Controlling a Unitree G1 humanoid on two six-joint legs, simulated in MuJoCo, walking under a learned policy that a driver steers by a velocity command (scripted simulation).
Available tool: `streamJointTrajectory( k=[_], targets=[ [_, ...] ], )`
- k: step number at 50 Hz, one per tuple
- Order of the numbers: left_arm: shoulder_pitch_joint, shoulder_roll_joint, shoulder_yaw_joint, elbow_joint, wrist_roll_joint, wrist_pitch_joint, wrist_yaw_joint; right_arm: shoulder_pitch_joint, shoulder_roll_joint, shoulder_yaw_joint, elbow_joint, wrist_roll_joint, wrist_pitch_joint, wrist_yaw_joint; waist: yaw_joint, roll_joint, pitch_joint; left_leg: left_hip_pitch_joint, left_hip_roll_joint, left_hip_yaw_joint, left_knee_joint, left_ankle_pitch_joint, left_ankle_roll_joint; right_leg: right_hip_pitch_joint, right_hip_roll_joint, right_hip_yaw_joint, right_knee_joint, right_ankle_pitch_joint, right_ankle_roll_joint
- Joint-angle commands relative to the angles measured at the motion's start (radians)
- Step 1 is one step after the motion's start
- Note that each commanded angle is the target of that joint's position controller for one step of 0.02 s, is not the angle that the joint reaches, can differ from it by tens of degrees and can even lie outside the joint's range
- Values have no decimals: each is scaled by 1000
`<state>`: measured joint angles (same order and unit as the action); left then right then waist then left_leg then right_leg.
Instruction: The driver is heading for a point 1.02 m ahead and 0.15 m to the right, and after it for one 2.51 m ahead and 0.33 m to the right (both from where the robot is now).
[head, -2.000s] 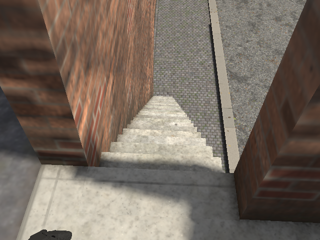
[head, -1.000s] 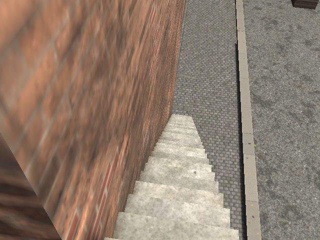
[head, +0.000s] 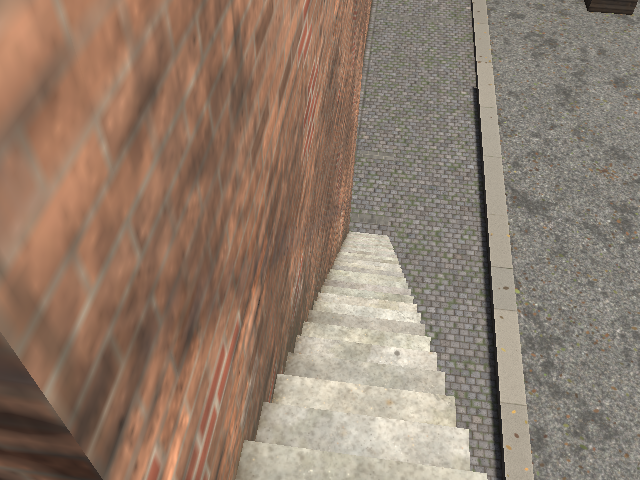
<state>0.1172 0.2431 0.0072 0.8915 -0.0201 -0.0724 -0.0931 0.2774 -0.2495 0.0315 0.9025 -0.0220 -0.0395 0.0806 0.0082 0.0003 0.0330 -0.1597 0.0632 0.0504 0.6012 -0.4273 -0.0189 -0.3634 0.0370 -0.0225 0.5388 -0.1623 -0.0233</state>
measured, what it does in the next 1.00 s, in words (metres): stands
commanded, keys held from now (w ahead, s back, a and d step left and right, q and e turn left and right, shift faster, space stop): w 1.00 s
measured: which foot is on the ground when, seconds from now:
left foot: down 0.00-1.00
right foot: down 0.00-1.00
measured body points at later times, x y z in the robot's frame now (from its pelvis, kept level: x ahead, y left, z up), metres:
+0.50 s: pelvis +0.00 +0.00 +0.00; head +0.01 +0.01 +0.45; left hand +0.11 +0.24 -0.14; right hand +0.03 -0.24 -0.14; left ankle -0.07 +0.12 -0.73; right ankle +0.08 -0.11 -0.73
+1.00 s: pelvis +0.00 +0.00 +0.00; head +0.01 +0.01 +0.45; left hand +0.09 +0.23 -0.14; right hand -0.01 -0.23 -0.15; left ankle -0.07 +0.12 -0.73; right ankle +0.08 -0.11 -0.73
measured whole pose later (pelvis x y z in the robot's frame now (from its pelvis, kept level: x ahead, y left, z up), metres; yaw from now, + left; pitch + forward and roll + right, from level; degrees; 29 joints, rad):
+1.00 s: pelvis +0.00 +0.00 +0.00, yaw -1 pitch -1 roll -1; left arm 0.19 0.21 0.02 0.99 -0.02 -0.07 -0.10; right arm 0.32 -0.18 0.03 1.11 -0.02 -0.03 0.07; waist 0.01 0.00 0.03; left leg -0.13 0.07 0.06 0.57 -0.42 -0.02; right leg -0.34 0.05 -0.01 0.51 -0.15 -0.03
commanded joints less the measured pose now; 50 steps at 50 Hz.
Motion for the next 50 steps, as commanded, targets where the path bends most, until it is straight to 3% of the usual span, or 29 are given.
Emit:
streamJointTrajectory(
  k=[1, 8, 10, 25, 26, 27, 28, 29, 30, 35, 42, 50],
  targets=[
    [-22, 102, 23, -49, -1, -12, 1, 36, -112, -23, -24, 1, -8, -2, 4, 10, -39, -253, 7, -7, -160, 84, 43, 265, -22, 53, -40, 141, 0],
    [-6, 100, 25, -30, -2, -10, 0, 49, -102, -21, 11, 2, -6, -2, 4, 13, -25, -248, 6, -1, -168, 77, 43, 259, -17, 53, -49, 122, 3],
    [-3, 104, 29, -26, 5, -12, 8, 34, -97, -21, 11, 2, -10, -1, 9, 26, -26, -236, 15, -13, -168, 84, 49, 233, -16, 45, -39, 112, 0],
    [29, 87, 30, 10, -1, -14, 10, 68, -56, -18, 78, 3, 0, -9, 1, 21, -13, -231, 9, -1, -160, 78, 40, 219, -12, 47, -48, 115, -1],
    [54, 117, 50, 6, 11, -13, 16, 142, -102, -32, 120, -10, 13, -20, 1, 64, 3, -256, 34, -37, -217, -199, 91, 205, -1, 44, -58, -284, -14],
    [30, 71, 29, 13, 3, -16, 15, 16, -37, -11, 75, -3, 3, -11, 20, 15, 75, -270, 31, -37, -200, -40, 56, 149, -18, 62, -85, 4, 7],
    [41, 65, 25, 14, -11, -12, 8, 39, -71, -21, 80, 6, -2, -4, 8, 22, 14, -254, 11, -4, -178, 45, 47, 217, -17, 65, -79, 118, 5],
    [21, 77, 26, 6, -16, -13, 2, 60, -66, -21, 86, 7, -10, -6, -8, 1, -32, -230, 3, 15, -165, 119, 36, 256, -12, 57, -52, 179, -6],
    [22, 79, 27, 5, -13, -12, 2, 70, -49, -16, 102, 9, -10, -11, -5, 12, -33, -223, 6, 17, -154, 173, 29, 264, -8, 50, -38, 233, -9],
    [66, 76, 28, 33, -7, -7, -6, 101, -48, -18, 142, 4, 10, -13, 1, 17, -9, -239, 3, 21, -167, 98, 31, 267, -10, 54, -59, 143, -1],
    [64, 73, 32, 42, -1, -6, -1, 94, -27, -17, 170, 2, 6, -12, 2, 30, -4, -224, 11, 13, -182, 109, 34, 250, -5, 41, -58, 111, -3],
    [86, 56, 30, 63, -6, -3, -3, 114, -25, -21, 205, 5, 10, -13, -1, 23, 11, -228, 6, 23, -185, 105, 31, 252, -5, 50, -76, 118, -4]
  ],
)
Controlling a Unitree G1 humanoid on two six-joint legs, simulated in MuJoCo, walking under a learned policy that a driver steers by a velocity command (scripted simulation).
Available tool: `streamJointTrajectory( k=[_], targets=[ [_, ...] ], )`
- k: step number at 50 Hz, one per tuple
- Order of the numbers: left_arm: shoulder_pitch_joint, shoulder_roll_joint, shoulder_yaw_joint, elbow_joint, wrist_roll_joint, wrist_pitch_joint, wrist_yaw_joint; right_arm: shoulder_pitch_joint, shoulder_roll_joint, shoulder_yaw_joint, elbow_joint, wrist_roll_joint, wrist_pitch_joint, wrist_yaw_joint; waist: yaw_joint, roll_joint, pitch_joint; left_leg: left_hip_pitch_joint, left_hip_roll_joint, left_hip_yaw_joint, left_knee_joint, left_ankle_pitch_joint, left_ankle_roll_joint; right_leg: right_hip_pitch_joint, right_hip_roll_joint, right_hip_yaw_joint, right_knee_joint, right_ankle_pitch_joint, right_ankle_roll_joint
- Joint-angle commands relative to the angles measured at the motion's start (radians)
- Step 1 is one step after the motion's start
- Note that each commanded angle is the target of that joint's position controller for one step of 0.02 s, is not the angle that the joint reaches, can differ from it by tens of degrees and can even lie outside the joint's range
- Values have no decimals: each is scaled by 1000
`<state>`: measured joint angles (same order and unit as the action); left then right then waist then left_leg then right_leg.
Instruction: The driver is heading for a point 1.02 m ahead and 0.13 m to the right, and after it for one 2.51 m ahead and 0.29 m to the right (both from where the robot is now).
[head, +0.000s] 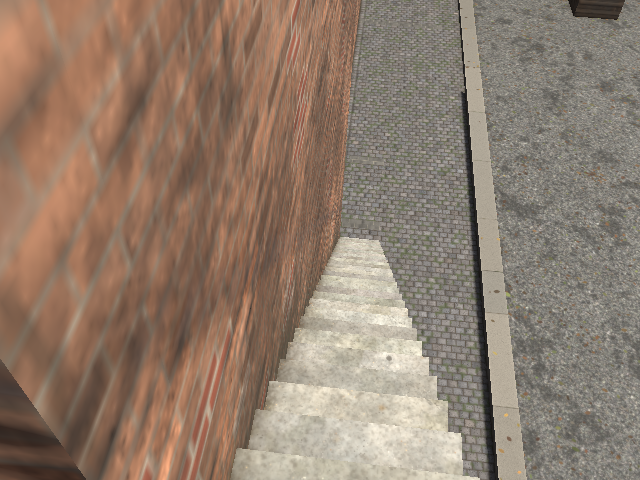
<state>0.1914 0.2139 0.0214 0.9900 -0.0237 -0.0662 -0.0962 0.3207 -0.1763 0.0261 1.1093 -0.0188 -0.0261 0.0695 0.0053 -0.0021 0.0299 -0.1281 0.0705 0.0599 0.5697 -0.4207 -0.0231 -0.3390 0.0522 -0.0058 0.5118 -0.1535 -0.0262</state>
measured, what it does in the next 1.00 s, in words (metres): steps on the spot: left foot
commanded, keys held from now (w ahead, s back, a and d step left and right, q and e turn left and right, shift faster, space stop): w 0.42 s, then no key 0.58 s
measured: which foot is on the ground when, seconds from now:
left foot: down 0.00-0.64, up 0.66-0.86, down 0.88-1.00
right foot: down 0.00-1.00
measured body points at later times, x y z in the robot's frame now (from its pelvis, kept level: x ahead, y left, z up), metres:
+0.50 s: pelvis +0.01 +0.00 +0.00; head +0.01 +0.01 +0.45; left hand +0.08 +0.24 -0.15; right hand -0.02 -0.23 -0.15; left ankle -0.07 +0.12 -0.73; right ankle +0.06 -0.11 -0.71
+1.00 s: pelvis +0.06 -0.04 -0.01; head +0.08 -0.02 +0.44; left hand +0.12 +0.19 -0.16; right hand +0.11 -0.26 -0.15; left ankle +0.05 +0.08 -0.73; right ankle +0.09 -0.13 -0.73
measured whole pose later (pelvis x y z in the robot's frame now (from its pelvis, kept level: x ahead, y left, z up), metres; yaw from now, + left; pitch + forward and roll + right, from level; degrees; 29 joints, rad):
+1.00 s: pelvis +0.06 -0.04 -0.01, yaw +1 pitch +0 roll -3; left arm 0.27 0.18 0.02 0.94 -0.04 -0.09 -0.04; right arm 0.28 -0.19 0.03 1.00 -0.01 -0.06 0.08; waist 0.02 0.01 0.02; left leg -0.34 0.10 0.05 0.72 -0.39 -0.01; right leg -0.33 0.06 -0.09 0.61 -0.29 -0.05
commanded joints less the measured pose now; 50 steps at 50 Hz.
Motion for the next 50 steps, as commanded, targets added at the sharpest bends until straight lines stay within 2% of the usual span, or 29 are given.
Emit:
streamJointTrajectory(
  k=[1, 15, 16, 17, 18, 21, 22, 24, 25, 26, 28, 29, 30, 31, 32, 33, 34, 35, 36, 37, 38, 40, 42, 43, 44, 45, 46, 48, 50],
  targets=[
    [7, 92, 19, -33, 0, -11, 2, 73, -85, -16, -1, 0, -4, -1, 1, 30, 9, -253, 3, 6, -153, 101, 36, 219, -20, 24, -38, 99, -2],
    [33, 71, 16, -3, -3, -9, 0, 80, -74, -22, 38, 3, -1, -2, 0, 25, 22, -258, -4, 17, -152, 92, 34, 213, -20, 31, -57, 94, -2],
    [41, 91, 27, 1, 1, -9, 5, 115, -77, -26, 54, -3, 2, -5, -2, 48, 24, -258, 13, -10, -186, -55, 56, 197, -14, 18, -59, -118, -7],
    [40, 71, 18, 12, -1, -1, 10, 53, -67, -21, 23, -10, -4, 2, -2, 29, 75, -263, 33, -34, -194, 10, 57, 157, -13, 32, -67, -15, 11],
    [28, 52, 13, -3, -2, -7, 4, 60, -72, -24, 40, 7, -3, 0, 7, 31, 47, -272, -3, 13, -160, 65, 37, 199, -26, 39, -74, 91, 0],
    [30, 67, 14, -3, -7, -15, -5, 84, -60, -21, 50, 6, -1, -7, -2, 28, -3, -252, -14, 34, -139, 132, 27, 244, -24, 32, -51, 168, -15],
    [-24, 166, 56, -41, 22, -12, 22, 130, -176, -55, 23, -66, -9, -36, -39, 80, -12, -226, 92, -118, -177, -312, 150, 105, -27, 56, 12, -510, -61],
    [-168, 67, 40, -104, 56, 5, 75, 210, -196, -73, 31, -80, -51, -80, -127, 238, 142, -9, 339, -447, -376, -409, 318, -391, 2, 17, 288, -293, 16],
    [-152, 18, 30, -113, 65, 10, 100, 163, -165, -68, 2, -77, -66, -83, -105, 216, 142, 41, 416, -505, -418, -301, 336, -467, -58, 84, 398, -292, 13],
    [-87, 10, 36, -117, 38, 5, 120, 126, -146, -74, -1, -50, -85, -83, -63, 159, 129, 98, 392, -461, -404, -98, 315, -477, -67, 97, 404, -253, 23],
    [-25, -19, 28, -95, 30, -5, 109, -19, -139, -65, -31, -10, -89, -75, 8, 86, 112, -85, 198, -174, -307, 154, 162, -164, -63, -26, 191, -141, 46],
    [30, -42, 20, -58, 28, -12, 74, -49, -152, -57, -32, -14, -78, -59, 44, 88, 68, -261, 119, -60, -218, 249, 122, 80, -7, -127, 188, 23, 50],
    [108, -14, 26, -20, 7, -27, 59, -27, -193, -72, -37, -21, -70, -50, 52, 99, 57, -332, 83, -3, -136, 421, 123, 209, 57, -186, 127, 104, 56],
    [172, 27, 38, 5, 0, -40, 52, 33, -195, -74, -7, -40, -62, -36, 64, 99, 31, -348, 77, 18, -14, 569, 123, 292, 88, -212, 57, 149, 36],
    [256, 125, 63, 11, 7, -60, 64, 153, -138, -71, 28, -59, -56, -20, 53, -12, -44, -387, 41, 56, 205, 566, 80, 425, 28, -92, 50, 464, -63],
    [397, 197, 71, 28, 5, -71, 80, 289, 9, -20, 42, -59, -64, -3, 46, -201, -248, -482, -21, 42, 611, 54, -27, 621, -267, 248, 31, 954, -337],
    [511, 164, 60, 54, 19, -88, 72, 193, -6, -32, -3, -20, -80, -4, 102, -203, -248, -558, -61, -76, 888, -327, -49, 526, -412, 421, -37, 1014, -426],
    [423, 171, 68, 37, 28, -101, 73, 63, -45, -45, -68, 0, -67, -21, 97, -109, -117, -590, 15, -154, 993, -291, -48, 343, -425, 329, -45, 799, -358],
    [287, 96, 44, -7, 14, -95, 70, 9, -76, -51, -95, 0, -53, -29, 58, -35, -83, -545, 67, -169, 982, -244, -61, 174, -386, 293, -80, 547, -286],
    [156, 11, 13, -46, 1, -83, 71, 24, -50, -42, -104, -11, -40, -30, 4, 14, -72, -455, 96, -181, 914, -214, -72, 37, -336, 235, -115, 370, -226],
    [84, -21, 1, -57, -7, -73, 73, 67, -7, -22, -109, -28, -25, -35, -40, 31, -16, -365, 106, -173, 828, -178, -88, -105, -299, 191, -158, 198, -183],
    [-64, 28, -4, -82, -26, -75, 90, 107, 41, 6, -137, -18, -2, -20, -111, 39, 40, -176, 109, -99, 437, -183, -138, -292, -151, 61, -208, -105, -81],
    [-96, 97, 6, -70, -51, -69, 79, 144, -2, 11, -133, 13, 1, 12, -119, 50, 33, -35, 51, -3, 181, 0, -138, -318, -90, 52, -142, -300, -65],
    [-65, 96, 2, -71, -47, -61, 56, 158, -20, 11, -129, -2, -4, 20, -111, 52, 30, 0, 24, 14, 107, 59, -103, -305, -102, 92, -129, -321, -54],
    [-11, 81, 1, -63, -59, -51, 24, 182, -47, 5, -122, -21, -18, 15, -103, 63, 3, -5, 46, -34, 27, 203, -40, -248, -124, 141, -98, -339, -34],
    [95, 83, 16, -76, -54, -45, 24, 82, -121, -9, -157, -9, -44, 20, -3, 87, 18, -153, 77, -53, -37, 250, 41, -136, -87, 69, -58, -317, -39],
    [154, 63, 19, -81, -20, -43, 34, 17, -110, -7, -158, 6, -56, 27, 49, 168, 40, -338, 112, -154, -128, 122, 119, 21, -33, -40, 23, -243, 3],
    [183, 3, 8, -81, 2, -29, 49, -103, -116, -11, -166, 23, -65, 28, 66, 134, 15, -393, 116, -132, -117, 153, 109, 149, -33, -25, 59, -60, 13],
    [174, 20, 9, -79, -28, -30, 55, -55, -89, -7, -144, 11, -50, 19, 23, 46, -26, -282, 80, -60, -41, 271, 46, 135, -26, -17, 29, 101, -15]
  ],
)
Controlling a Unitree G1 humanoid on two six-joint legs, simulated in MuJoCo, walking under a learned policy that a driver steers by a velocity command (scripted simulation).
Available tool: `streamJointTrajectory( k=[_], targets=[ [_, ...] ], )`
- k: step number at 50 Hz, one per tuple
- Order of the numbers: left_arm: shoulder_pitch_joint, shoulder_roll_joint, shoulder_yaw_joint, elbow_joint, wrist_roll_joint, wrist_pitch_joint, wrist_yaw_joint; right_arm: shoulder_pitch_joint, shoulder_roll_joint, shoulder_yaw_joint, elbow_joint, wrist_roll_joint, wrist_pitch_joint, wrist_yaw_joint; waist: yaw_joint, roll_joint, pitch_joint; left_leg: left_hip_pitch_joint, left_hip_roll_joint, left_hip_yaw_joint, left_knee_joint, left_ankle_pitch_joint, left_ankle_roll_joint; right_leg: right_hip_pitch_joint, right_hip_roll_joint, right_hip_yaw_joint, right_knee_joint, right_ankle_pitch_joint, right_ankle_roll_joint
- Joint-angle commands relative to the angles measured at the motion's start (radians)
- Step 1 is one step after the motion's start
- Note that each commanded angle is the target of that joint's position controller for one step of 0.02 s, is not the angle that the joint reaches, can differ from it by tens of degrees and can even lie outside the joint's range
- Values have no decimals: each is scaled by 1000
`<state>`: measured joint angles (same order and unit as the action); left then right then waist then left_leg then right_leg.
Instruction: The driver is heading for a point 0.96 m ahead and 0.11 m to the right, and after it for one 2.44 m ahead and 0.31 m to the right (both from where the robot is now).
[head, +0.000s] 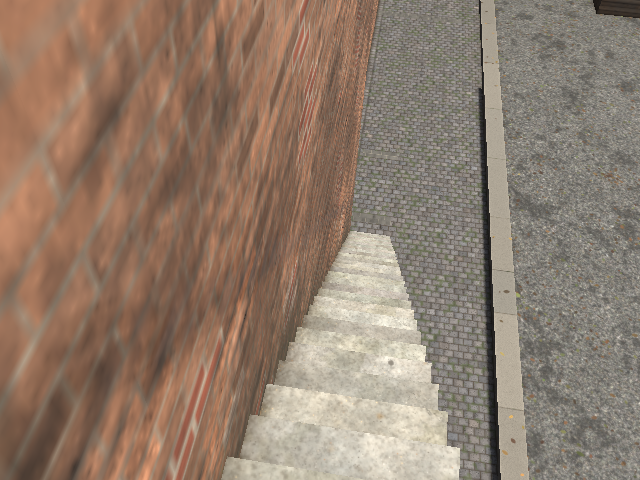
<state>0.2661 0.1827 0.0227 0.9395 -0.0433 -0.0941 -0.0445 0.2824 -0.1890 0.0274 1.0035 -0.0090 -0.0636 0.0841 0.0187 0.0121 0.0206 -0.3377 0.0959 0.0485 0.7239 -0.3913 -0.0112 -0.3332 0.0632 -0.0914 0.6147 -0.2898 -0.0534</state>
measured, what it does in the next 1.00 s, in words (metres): stands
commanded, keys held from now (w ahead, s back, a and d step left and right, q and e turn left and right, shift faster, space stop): no key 0.82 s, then w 0.18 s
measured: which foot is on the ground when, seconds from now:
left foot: down 0.00-1.00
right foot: down 0.00-1.00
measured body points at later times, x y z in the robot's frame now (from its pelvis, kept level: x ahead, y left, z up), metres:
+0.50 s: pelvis +0.01 -0.02 +0.01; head +0.04 -0.01 +0.46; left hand +0.10 +0.21 -0.13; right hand +0.03 -0.24 -0.14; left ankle -0.01 +0.12 -0.72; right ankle +0.02 -0.09 -0.72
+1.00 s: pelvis +0.03 -0.03 +0.01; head +0.05 -0.03 +0.46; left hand +0.06 +0.21 -0.13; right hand +0.02 -0.26 -0.14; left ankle -0.01 +0.12 -0.72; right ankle +0.02 -0.09 -0.72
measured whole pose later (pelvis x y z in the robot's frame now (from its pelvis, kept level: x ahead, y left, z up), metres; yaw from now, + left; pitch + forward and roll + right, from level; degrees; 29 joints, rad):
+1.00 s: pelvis +0.03 -0.03 +0.01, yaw -2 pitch +1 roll -1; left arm 0.38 0.19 0.03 0.90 -0.01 -0.05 -0.02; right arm 0.32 -0.17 -0.03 1.05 -0.08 0.00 0.03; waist 0.00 0.02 0.01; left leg -0.21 0.11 0.06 0.57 -0.41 0.02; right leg -0.22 0.11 -0.06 0.47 -0.26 -0.12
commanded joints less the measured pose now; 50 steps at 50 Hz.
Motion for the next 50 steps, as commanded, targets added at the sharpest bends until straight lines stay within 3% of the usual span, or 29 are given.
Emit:
streamJointTrajectory(
  k=[1, 4, 7, 8, 15, 21, 22, 33, 35, 41, 42, 43, 45, 46, 47, 49, 50],
  targets=[
    [99, 54, 3, -28, -15, -3, -3, 19, -93, -14, -27, -6, -3, 4, -4, 30, -36, -36, 37, -26, -174, 279, 21, 133, -37, 72, -80, 279, 8],
    [79, 74, 6, -35, -6, -3, -23, 48, -92, -13, -18, -17, 24, -2, -24, 20, -25, -20, 23, 3, -179, 222, 23, 142, -41, 86, -117, 265, 10],
    [41, 80, 2, -40, -5, 4, -28, 50, -80, -11, -13, -21, 37, -4, -39, 12, -20, -14, 26, 13, -215, 136, 21, 150, -42, 106, -153, 181, 18],
    [43, 82, 5, -47, -4, 7, -27, 21, -92, -14, -22, -26, 37, -4, -26, 9, 11, -34, 22, 16, -217, 136, 25, 152, -40, 108, -164, 169, 15],
    [27, 93, 4, -63, 7, 21, -25, 6, -85, -24, -15, -20, 40, -3, -31, 16, -6, -10, 18, 50, -214, 173, 3, 191, -34, 108, -189, 264, 8],
    [34, 92, 7, -72, 3, 26, -28, 22, -71, -27, -3, -24, 48, -7, -29, 25, 0, -16, 25, 59, -217, 161, -10, 214, -33, 113, -205, 275, 3],
    [34, 90, 3, -72, 0, 31, -30, 31, -53, -23, 8, -28, 51, -10, -29, 51, -3, -15, 29, 57, -232, 166, -14, 233, -34, 116, -211, 280, 6],
    [45, 91, 7, -71, 0, 39, -39, 43, -48, -28, 40, -31, 68, -20, -24, 29, 22, -11, 32, 70, -250, 144, -25, 246, -32, 126, -247, 251, 1],
    [73, 91, 4, -60, 3, 43, -38, 64, -54, -30, 54, -37, 69, -10, -27, 29, 38, -5, 32, 69, -264, 147, -23, 224, -27, 125, -263, 210, 0],
    [99, 75, 0, -49, 4, 47, -34, 59, -42, -34, 67, -35, 69, -13, -29, 28, 17, -5, 30, 78, -261, 157, -32, 246, -27, 124, -266, 252, 3],
    [109, 73, 2, -48, 2, 48, -32, 72, -43, -34, 75, -33, 72, -13, -25, 29, 18, -3, 33, 75, -269, 111, -31, 241, -34, 135, -290, 144, 1],
    [139, 76, 7, -31, 10, 53, -29, 41, -58, -41, 56, -52, 84, -10, -26, 48, 31, -4, 17, 79, -273, 47, -21, 217, -40, 147, -297, 5, -9],
    [145, 153, 39, -47, 31, 50, -9, 51, -95, -65, 36, -73, 89, -25, -21, -14, 67, -21, 8, 78, -240, -148, 15, 150, -79, 203, -333, -286, -74],
    [141, 143, 39, -63, 41, 45, 2, 56, -94, -73, 27, -78, 84, -36, -20, -26, 84, -22, 11, 59, -224, -188, 36, 116, -114, 249, -355, -352, -112],
    [129, 117, 32, -82, 40, 39, 14, 55, -76, -73, 18, -82, 75, -48, -20, -34, 87, -4, 9, 45, -202, -169, 50, 90, -149, 295, -373, -354, -144],
    [91, 71, 13, -121, 31, 28, 41, 32, -36, -67, -13, -83, 48, -65, -25, -58, 63, 34, -15, 38, -162, -63, 69, 76, -203, 361, -375, -285, -187],
    [76, 86, 13, -149, 18, 15, 57, 33, -17, -59, -30, -74, 28, -71, -9, -92, 68, 9, -15, 23, -161, -8, 74, 109, -235, 397, -388, -255, -214]
  ],
)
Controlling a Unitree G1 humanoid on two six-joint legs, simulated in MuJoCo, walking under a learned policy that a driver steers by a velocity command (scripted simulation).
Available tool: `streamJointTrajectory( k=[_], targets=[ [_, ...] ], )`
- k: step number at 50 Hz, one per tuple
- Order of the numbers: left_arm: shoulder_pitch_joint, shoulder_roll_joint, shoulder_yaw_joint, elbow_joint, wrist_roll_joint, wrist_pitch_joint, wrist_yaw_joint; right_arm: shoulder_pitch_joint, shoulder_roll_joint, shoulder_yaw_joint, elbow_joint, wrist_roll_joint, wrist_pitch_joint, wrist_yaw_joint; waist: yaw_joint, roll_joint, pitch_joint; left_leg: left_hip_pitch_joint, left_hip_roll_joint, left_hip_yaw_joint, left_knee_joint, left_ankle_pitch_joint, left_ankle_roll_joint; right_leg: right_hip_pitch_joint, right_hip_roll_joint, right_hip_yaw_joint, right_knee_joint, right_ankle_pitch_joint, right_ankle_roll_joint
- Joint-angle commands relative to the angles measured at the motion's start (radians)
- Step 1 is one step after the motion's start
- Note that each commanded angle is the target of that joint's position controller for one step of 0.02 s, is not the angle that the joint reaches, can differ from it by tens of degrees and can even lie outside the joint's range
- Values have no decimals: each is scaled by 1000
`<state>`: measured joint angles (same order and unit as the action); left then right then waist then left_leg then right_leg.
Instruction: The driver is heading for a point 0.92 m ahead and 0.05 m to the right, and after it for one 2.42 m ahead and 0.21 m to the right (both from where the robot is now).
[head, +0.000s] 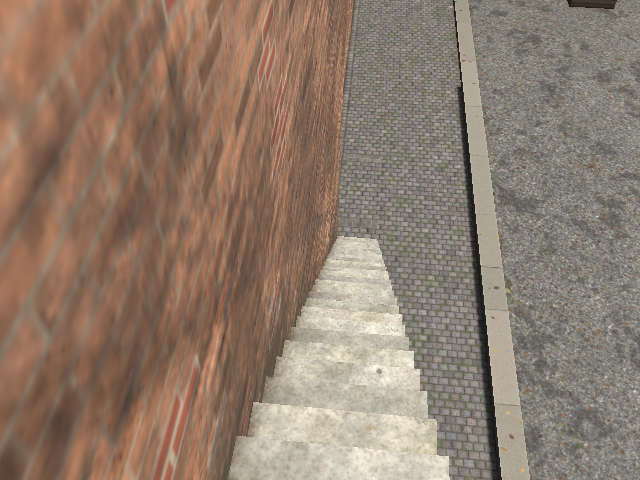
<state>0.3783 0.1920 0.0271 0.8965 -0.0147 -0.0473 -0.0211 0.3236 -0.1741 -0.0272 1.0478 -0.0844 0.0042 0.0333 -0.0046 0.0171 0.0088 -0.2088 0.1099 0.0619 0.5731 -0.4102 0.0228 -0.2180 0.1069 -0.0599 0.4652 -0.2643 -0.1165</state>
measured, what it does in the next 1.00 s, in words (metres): goes down: right foot, then left foot 0.21 m lower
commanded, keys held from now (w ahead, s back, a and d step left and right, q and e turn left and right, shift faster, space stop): w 0.42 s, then no key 0.58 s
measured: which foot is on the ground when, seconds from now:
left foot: down 0.00-0.34, up 0.36-0.68, down 0.70-1.00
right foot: down 0.00-0.14, up 0.16-0.32, down 0.34-0.72, up 0.74-0.80, down 0.82-0.88, up 0.90-0.98, down 1.00-1.00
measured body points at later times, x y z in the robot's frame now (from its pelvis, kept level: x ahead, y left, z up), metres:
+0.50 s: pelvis +0.12 -0.02 -0.07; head +0.13 -0.03 +0.38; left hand +0.09 +0.20 -0.21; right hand +0.21 -0.26 -0.21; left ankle +0.17 +0.11 -0.66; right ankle +0.09 -0.11 -0.74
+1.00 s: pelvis +0.27 -0.02 -0.24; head +0.29 -0.04 +0.20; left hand +0.41 +0.19 -0.35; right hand +0.30 -0.24 -0.39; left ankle +0.26 +0.08 -0.95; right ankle +0.30 -0.15 -0.93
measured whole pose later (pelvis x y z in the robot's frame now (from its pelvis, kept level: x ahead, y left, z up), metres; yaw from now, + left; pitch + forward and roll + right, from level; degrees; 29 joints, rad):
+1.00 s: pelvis +0.27 -0.02 -0.24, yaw +1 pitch +2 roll +3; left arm 0.21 0.17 -0.05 0.72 0.05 -0.06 -0.08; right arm 0.38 -0.19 0.01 0.87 -0.04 -0.15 0.03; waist -0.04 0.00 0.00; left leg -0.39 -0.06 0.07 0.76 -0.41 0.05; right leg -0.57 -0.10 0.02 1.00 -0.18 0.12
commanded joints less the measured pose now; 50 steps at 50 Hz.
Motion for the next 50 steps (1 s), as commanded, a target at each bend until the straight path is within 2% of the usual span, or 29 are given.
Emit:
streamJointTrajectory(
  k=[1, 6, 8, 10, 12, 13, 14, 17, 18, 19, 20, 21, 22, 24, 25, 26, 29, 32, 33, 34, 37, 39, 41, 43, 44, 47, 48, 49, 50],
  targets=[
    [-69, 73, 9, -130, -26, -35, 45, 15, -42, -11, -67, 4, -57, -28, 10, -73, 61, -72, -35, 21, -19, 26, 54, -6, -283, 358, -222, -224, -143],
    [-173, 73, 4, -223, 9, -37, 62, 157, -105, -35, -84, -12, -106, -44, -44, 69, 12, 102, 31, -85, -11, 235, 150, -178, -119, 141, 132, 52, -54],
    [-240, 22, -3, -265, 26, -49, 73, 342, -195, -67, -39, -29, -113, -56, -126, 221, 29, 313, 269, -450, -153, 406, 338, -550, -27, 42, 496, -261, 65],
    [-309, 8, 4, -288, 33, -69, 57, 416, -170, -61, -7, -37, -149, -78, -147, 80, 89, 386, 359, -488, -170, 438, 318, -857, -145, 157, 768, -381, 88],
    [-377, -49, -19, -328, 28, -59, 39, 197, -50, -28, -66, -17, -162, -80, -84, 11, 68, 133, 232, -287, -185, 344, 218, -672, -204, 115, 570, -331, 106],
    [-326, -60, -28, -321, 24, -70, 34, 94, -93, -32, -128, -3, -151, -79, -54, 66, 5, -89, 116, -160, -200, 225, 189, -342, -137, 9, 453, -300, 126],
    [-111, -83, -37, -226, 39, -82, 7, 36, -148, -32, -140, -71, -136, -61, 43, 81, 42, -510, 60, -44, -77, 181, 148, 68, -74, -4, 681, 103, 116],
    [582, 99, 68, -11, 82, -79, -23, -191, -269, -60, -218, -71, -177, 11, 382, -93, -25, -801, -76, 96, 821, 342, 132, 487, -27, -91, 432, 205, 41],
    [683, 194, 82, 29, 129, -87, -4, -140, -112, -34, -224, -49, -176, 49, 339, -316, -31, -894, -214, -42, 1202, -258, 121, 438, -171, 208, 278, 554, -117],
    [524, 220, 53, -55, 99, -83, -29, -51, 87, 17, -287, -20, -166, 61, 202, -155, -33, -950, -256, -318, 1077, -27, 144, 291, -421, 702, 47, 218, -233],
    [331, 158, 22, -103, 40, -66, -56, -121, -17, 7, -280, -5, -144, 60, 138, -112, 184, -1041, -136, -312, 1079, 162, 150, -60, -508, 883, -22, -297, -263],
    [83, 97, -1, -157, 27, -54, -65, -48, -95, -23, -231, -10, -116, 35, 18, -37, 84, -912, -89, -241, 1130, 246, 130, -235, -459, 685, 55, -362, -234],
    [-19, 59, -15, -183, 51, -54, -66, 16, -86, -17, -226, -27, -98, 21, -50, -56, -55, -802, -85, -179, 1152, 168, 94, -275, -415, 468, 113, -59, -203],
    [-294, -74, -63, -236, 64, -78, -36, 97, -68, 14, -231, -83, -78, -1, -140, 5, 37, -523, -46, -145, 840, 482, 67, -695, -267, 304, 231, -196, -94],
    [-276, -41, -69, -241, 86, -97, 2, 161, -86, 3, -216, -45, -89, -1, -165, 14, 7, -278, -93, -68, 781, 488, 14, -836, -227, 210, 301, -69, -93],
    [-173, -31, -73, -238, 82, -113, 55, 149, -149, -14, -204, -42, -101, 8, -83, 19, -1, -346, -74, -71, 579, 646, -13, -694, -172, 114, 415, -176, -51],
    [-23, 84, -77, -213, 49, -108, 92, -55, -68, 20, -314, -12, -78, 64, 14, 4, 4, -198, -51, -56, 127, 853, 5, -634, -148, 123, 528, -289, -15],
    [-88, 93, -114, -257, 14, -72, 37, 11, -71, 40, -323, 30, -50, 97, -26, -36, 59, -30, -48, -73, -186, 704, -33, -551, -231, 356, 537, -117, -55],
    [-152, 99, -124, -279, 30, -65, 8, 158, -86, 35, -281, -2, -53, 87, -91, -72, 43, 136, -44, -77, -93, 812, -17, -619, -256, 420, 662, 40, -41],
    [-143, 82, -119, -285, -27, -47, 6, 196, -109, 22, -274, 44, -72, 71, -98, 97, 31, 130, -62, -1, -525, 706, -9, -441, -216, 338, 764, 56, 20],
    [181, 5, -107, -181, 66, -30, -82, 291, -245, -21, -287, -6, -57, 41, 40, 237, -216, 734, 197, -187, 45, 1689, 285, -891, -87, 61, 1663, -714, 178],
    [5, 50, -103, -356, 80, -56, -50, 97, -220, -31, -315, -16, -135, -1, -2, -16, -239, 543, 324, -378, 46, 959, 356, -1091, -216, 259, 1337, -383, 229],
    [-20, -75, -154, -317, 52, -24, -79, -14, -36, 59, -278, 59, -157, 6, 46, -133, -126, 69, 209, -255, -6, 692, 188, -801, -339, 218, 980, -220, 280],
    [120, 67, -71, -182, 122, 26, -103, -137, -121, 44, -311, 53, -167, 1, 144, -136, 85, -468, -72, -19, 21, 441, 119, -433, -276, 73, 828, 408, 241],
    [34, 107, -52, -225, 130, 22, -97, -12, -128, 29, -268, 80, -185, -25, 73, -48, 67, -316, -83, -55, 14, 581, 121, -498, -226, 23, 716, 301, 250],
    [-313, 99, -40, -310, 66, -13, -52, 208, -138, 5, -190, 89, -183, -60, -113, 23, -20, 268, 16, -227, 158, 1029, 130, -709, -201, 39, 326, -179, 277],
    [-201, 32, -57, -234, 31, -16, -43, 197, -158, -10, -180, 73, -150, -26, -88, 24, -69, 127, 62, -247, 74, 986, 174, -452, -200, 30, 219, -108, 266],
    [15, 25, -50, -125, 54, -14, -38, 177, -202, -13, -159, -9, -147, 16, 17, 93, -98, -185, 123, -284, 100, 982, 206, -152, -168, 5, 603, 213, 231],
    [143, 21, -34, -96, 58, -23, -43, 6, -172, 9, -207, 24, -153, 44, 142, 66, -120, -326, 118, -278, 110, 997, 178, -39, -170, 52, 650, 227, 224]
  ],
)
